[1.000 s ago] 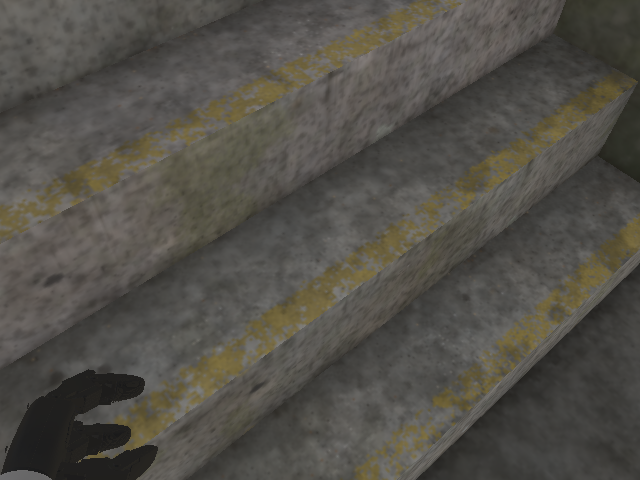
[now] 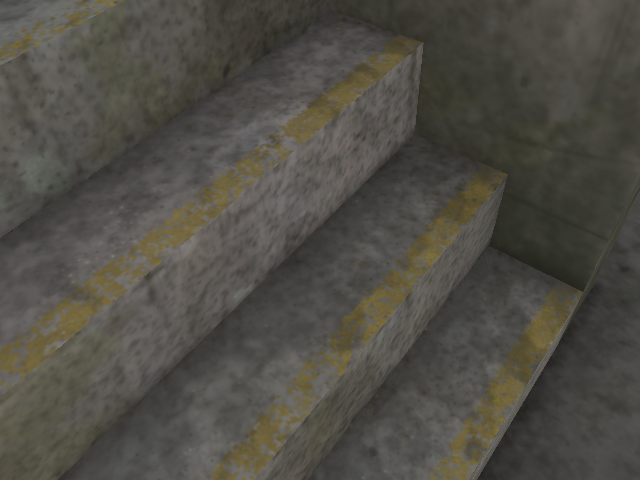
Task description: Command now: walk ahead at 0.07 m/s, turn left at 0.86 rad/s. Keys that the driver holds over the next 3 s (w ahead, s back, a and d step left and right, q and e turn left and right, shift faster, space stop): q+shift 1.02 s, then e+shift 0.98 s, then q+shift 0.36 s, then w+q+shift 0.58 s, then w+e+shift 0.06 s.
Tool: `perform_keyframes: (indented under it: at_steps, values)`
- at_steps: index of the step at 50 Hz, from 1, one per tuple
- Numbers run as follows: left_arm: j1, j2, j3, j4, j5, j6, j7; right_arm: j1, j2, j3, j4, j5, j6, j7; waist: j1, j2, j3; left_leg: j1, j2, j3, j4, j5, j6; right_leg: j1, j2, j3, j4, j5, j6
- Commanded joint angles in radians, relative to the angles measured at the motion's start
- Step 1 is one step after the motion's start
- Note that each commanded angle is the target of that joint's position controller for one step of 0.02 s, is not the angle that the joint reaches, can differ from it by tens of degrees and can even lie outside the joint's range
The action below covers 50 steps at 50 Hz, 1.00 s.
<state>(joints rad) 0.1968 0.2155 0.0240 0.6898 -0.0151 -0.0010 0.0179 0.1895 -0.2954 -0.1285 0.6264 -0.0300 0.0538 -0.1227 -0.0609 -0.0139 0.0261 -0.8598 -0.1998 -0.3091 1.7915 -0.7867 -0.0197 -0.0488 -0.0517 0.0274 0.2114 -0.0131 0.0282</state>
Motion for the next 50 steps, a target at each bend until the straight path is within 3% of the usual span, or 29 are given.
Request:
perform_keyframes:
  at_steps: [1,2,3,4,5,6,9,12,14,17,19,22,24,25,26,27,28,29,31,33,36,40,41,42,43,44,45,46,50]
  values:
    - [0.106,0.138,0.026,-0.054,0.000,-0.037,-0.036,0.166,0.106,0.041,-0.046,0.005,-0.029,-0.018,-0.039,-0.191,-0.178,-0.411,-0.011,0.346,0.706,0.084,-0.011,0.334,-0.300,-0.011,0.371,1.547,-0.004]
    - [0.095,0.142,0.027,-0.084,0.017,-0.033,-0.011,0.086,0.088,0.041,-0.053,-0.017,-0.020,-0.017,-0.027,-0.137,-0.176,-0.424,0.035,0.344,0.789,0.160,-0.010,0.277,-0.331,0.020,0.331,1.320,-0.061]
    - [0.014,0.288,0.071,-0.093,0.064,-0.047,0.043,-0.084,0.100,0.055,-0.176,-0.045,-0.001,0.013,-0.074,-0.346,-0.119,-0.412,0.169,0.190,0.928,0.161,-0.003,0.090,-0.543,0.180,0.213,0.842,-0.255]
    - [-0.094,0.237,0.057,-0.112,0.069,-0.048,0.061,-0.126,-0.005,0.036,-0.158,-0.053,0.033,0.037,-0.089,-0.160,-0.062,-0.352,0.173,0.166,0.899,0.228,-0.014,-0.018,-0.497,0.153,0.103,0.437,-0.267]
    - [-0.082,0.124,0.027,-0.122,0.062,-0.031,0.049,-0.150,-0.074,0.016,-0.110,-0.033,0.048,0.056,-0.034,0.035,-0.027,-0.312,0.130,0.263,0.755,0.340,-0.017,-0.035,-0.327,0.022,0.102,0.166,-0.209]
    - [-0.017,0.111,0.021,-0.127,0.060,-0.028,0.053,-0.171,-0.069,0.020,-0.112,-0.012,0.051,0.071,0.006,0.075,-0.008,-0.283,0.131,0.308,0.587,0.385,-0.018,-0.032,-0.294,-0.027,0.115,0.128,-0.189]
    - [0.144,0.138,0.025,-0.080,0.040,-0.013,0.050,-0.110,0.019,0.039,-0.113,0.009,0.082,0.078,0.051,-0.070,-0.019,-0.130,0.120,0.376,0.381,0.458,-0.038,-0.106,-0.227,-0.156,0.178,0.206,-0.173]
    - [0.132,0.128,0.018,-0.105,0.042,-0.001,0.072,-0.142,0.027,0.042,-0.148,-0.012,0.083,0.069,0.052,-0.164,-0.017,-0.035,0.150,0.372,0.168,0.515,-0.061,-0.147,-0.256,-0.164,0.176,0.158,-0.219]
    - [0.100,0.134,0.022,-0.133,0.052,0.006,0.081,-0.146,0.016,0.041,-0.160,-0.018,0.078,0.075,0.051,-0.168,-0.045,0.040,0.181,0.360,-0.038,0.497,-0.065,-0.119,-0.289,-0.161,0.162,0.150,-0.235]
    - [0.009,0.133,0.027,-0.164,0.069,0.013,0.063,-0.105,0.026,0.047,-0.152,0.011,0.069,0.088,0.033,-0.153,-0.086,0.288,0.223,0.378,-0.497,0.400,-0.033,-0.131,-0.303,-0.228,0.178,0.113,-0.197]
    - [0.000,0.159,0.042,-0.164,0.066,0.019,0.048,-0.104,0.027,0.051,-0.164,0.045,0.070,0.091,0.057,-0.190,-0.097,0.457,0.218,0.405,-0.821,0.283,0.015,-0.146,-0.340,-0.253,0.184,0.060,-0.178]
    - [0.081,0.170,0.059,-0.105,0.041,0.064,0.029,-0.039,-0.002,0.041,-0.128,0.037,0.048,0.095,0.091,-0.125,-0.138,0.576,0.158,0.490,-1.109,0.281,0.059,-0.075,-0.380,-0.259,0.287,-0.042,-0.136]
    - [0.094,0.170,0.067,-0.086,0.029,0.086,0.011,0.115,-0.031,0.028,-0.065,0.030,0.014,0.090,0.027,0.108,-0.039,0.720,0.189,0.259,-1.418,0.439,0.119,-0.320,-0.280,-0.324,0.626,-0.367,-0.022]
    - [0.058,0.085,0.047,-0.153,0.038,0.083,-0.007,0.165,-0.133,0.019,-0.088,0.021,0.007,0.088,0.057,0.298,0.036,0.829,0.461,-0.168,-1.293,1.145,0.209,-0.761,-0.147,-0.318,0.948,-0.724,0.073]
    - [-0.095,0.098,0.033,-0.231,0.086,0.069,-0.016,0.221,-0.250,-0.030,-0.125,-0.012,-0.005,0.063,-0.084,0.246,-0.094,0.729,0.589,-0.404,-1.425,1.334,0.401,-0.759,-0.032,-0.083,1.121,-0.703,0.118]
    - [-0.141,0.093,0.038,-0.229,0.079,0.056,-0.021,0.111,-0.263,-0.036,-0.119,-0.021,-0.008,0.048,-0.018,0.182,-0.050,0.668,0.551,-0.270,-1.463,1.134,0.393,-0.763,-0.031,-0.013,1.194,-0.563,0.118]
    - [-0.116,0.076,0.036,-0.202,0.062,0.043,-0.008,-0.027,-0.231,-0.024,-0.139,-0.011,-0.005,0.043,0.050,0.236,-0.008,0.551,0.466,-0.134,-1.449,1.029,0.354,-0.713,-0.012,-0.012,1.245,-0.443,0.107]
    - [-0.093,0.090,0.037,-0.192,0.065,0.035,-0.006,-0.083,-0.187,-0.003,-0.145,-0.010,0.000,0.045,0.089,0.205,0.015,0.516,0.398,-0.049,-1.404,1.024,0.312,-0.700,0.002,-0.022,1.246,-0.363,0.089]
    - [-0.045,0.114,0.046,-0.175,0.084,0.038,-0.005,-0.084,-0.112,0.024,-0.151,0.003,0.007,0.055,0.105,0.120,-0.039,0.529,0.351,-0.013,-1.327,1.149,0.281,-0.638,0.048,-0.038,1.214,-0.319,0.055]
    - [-0.047,0.074,0.033,-0.187,0.075,0.037,-0.006,0.002,-0.135,0.012,-0.117,-0.006,0.003,0.058,0.085,0.090,-0.088,0.644,0.342,-0.049,-1.300,1.212,0.258,-0.626,0.076,-0.038,1.056,-0.366,0.023]
    - [-0.087,0.038,0.010,-0.210,0.049,0.035,0.000,0.042,-0.142,0.003,-0.100,-0.013,0.004,0.064,0.054,0.146,-0.117,0.708,0.334,-0.107,-1.293,1.189,0.227,-0.530,0.113,-0.038,0.780,-0.448,-0.011]
    - [0.009,0.070,0.027,-0.176,0.008,0.041,0.028,-0.038,-0.125,-0.005,-0.112,-0.008,0.012,0.070,0.079,0.260,-0.127,0.603,0.284,-0.221,-1.311,1.039,0.143,-0.226,0.148,0.019,0.407,-0.341,-0.006]
    - [0.054,0.071,0.032,-0.154,0.006,0.037,0.041,-0.064,-0.115,-0.003,-0.117,0.004,0.011,0.072,0.109,0.225,-0.114,0.573,0.253,-0.225,-1.286,0.916,0.118,-0.146,0.147,0.002,0.225,-0.235,0.004]
    - [0.040,0.106,0.041,-0.141,0.027,0.027,0.053,-0.035,-0.096,-0.001,-0.118,0.015,0.002,0.080,0.082,0.073,-0.094,0.488,0.188,-0.179,-1.197,0.621,0.083,-0.049,0.092,0.022,0.112,-0.195,0.003]
    - [0.013,0.168,0.049,-0.155,0.041,0.024,0.060,0.085,-0.023,0.009,-0.101,0.014,-0.001,0.083,0.021,-0.170,-0.118,0.334,0.065,0.009,-0.936,0.243,0.037,0.064,-0.175,0.239,0.054,-0.131,-0.047]
    - [0.011,0.228,0.065,-0.187,0.060,0.031,0.055,0.057,-0.105,-0.016,-0.133,-0.006,0.005,0.077,0.067,-0.331,-0.177,0.240,-0.017,0.222,-0.532,0.090,-0.026,-0.060,-0.424,0.434,0.027,0.147,-0.212]
    - [-0.046,0.130,0.045,-0.204,0.061,0.027,0.054,0.027,-0.165,-0.033,-0.122,-0.038,0.004,0.086,0.039,-0.162,-0.147,0.239,0.106,0.228,-0.345,0.167,-0.042,-0.124,-0.404,0.363,0.036,0.138,-0.267]
    - [-0.093,0.073,0.025,-0.205,0.062,0.020,0.049,0.001,-0.169,-0.032,-0.095,-0.042,0.012,0.100,0.020,-0.064,-0.052,0.242,0.132,0.205,-0.297,0.271,-0.041,-0.218,-0.316,0.220,0.052,0.048,-0.259]
    - [-0.095,0.118,0.043,-0.198,0.060,0.021,0.052,0.027,-0.117,-0.012,-0.061,0.002,0.040,0.145,0.021,-0.080,-0.036,0.254,0.125,0.256,-0.271,0.461,-0.060,-0.197,-0.167,-0.034,0.121,0.025,-0.220]
